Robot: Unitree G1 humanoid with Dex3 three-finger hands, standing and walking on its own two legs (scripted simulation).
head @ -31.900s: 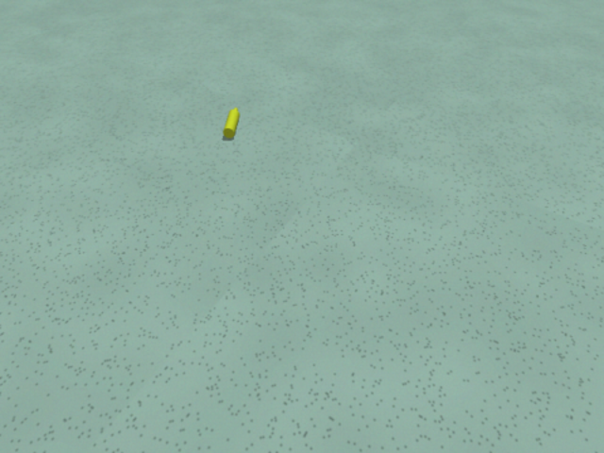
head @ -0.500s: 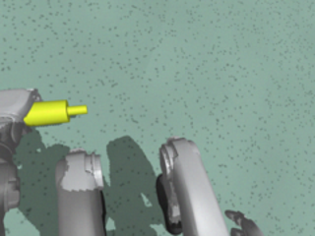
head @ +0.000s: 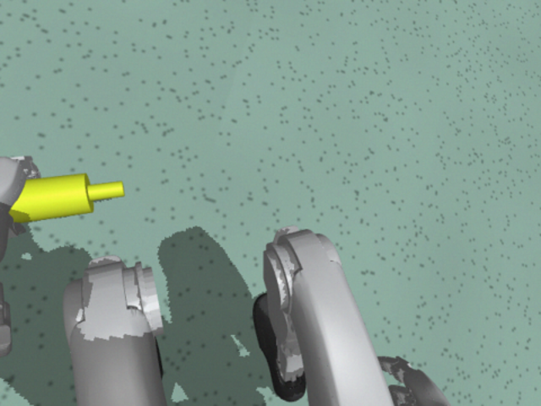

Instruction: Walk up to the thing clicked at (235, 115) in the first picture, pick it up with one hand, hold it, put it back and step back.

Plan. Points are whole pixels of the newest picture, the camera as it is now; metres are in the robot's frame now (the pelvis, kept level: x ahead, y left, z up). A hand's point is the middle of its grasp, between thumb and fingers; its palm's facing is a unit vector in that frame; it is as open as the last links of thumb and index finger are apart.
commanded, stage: rest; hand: left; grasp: from above
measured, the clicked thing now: (37, 199) +0.43 +0.28 -0.22
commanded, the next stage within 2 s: open in 1.14 s
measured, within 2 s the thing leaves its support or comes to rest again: rests again in 0.82 s
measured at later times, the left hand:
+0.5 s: hand (17, 207) +0.42 +0.31 -0.24, palm faces -0.45 -0.11 -0.88, open 9.3 cm
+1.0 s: hand (25, 206) +0.42 +0.31 -0.25, palm faces -0.44 -0.11 -0.89, open 9.3 cm
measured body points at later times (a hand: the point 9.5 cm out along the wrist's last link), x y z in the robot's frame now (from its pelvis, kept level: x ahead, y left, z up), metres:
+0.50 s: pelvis +0.00 +0.00 -0.02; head +0.25 +0.10 +0.34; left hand +0.44 +0.31 -0.19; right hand +0.06 -0.27 -0.10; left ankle +0.07 +0.13 -0.28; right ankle +0.10 -0.12 -0.28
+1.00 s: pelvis +0.00 +0.01 -0.02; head +0.25 +0.12 +0.34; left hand +0.44 +0.31 -0.20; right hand +0.05 -0.26 -0.09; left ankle +0.07 +0.14 -0.28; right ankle +0.10 -0.12 -0.28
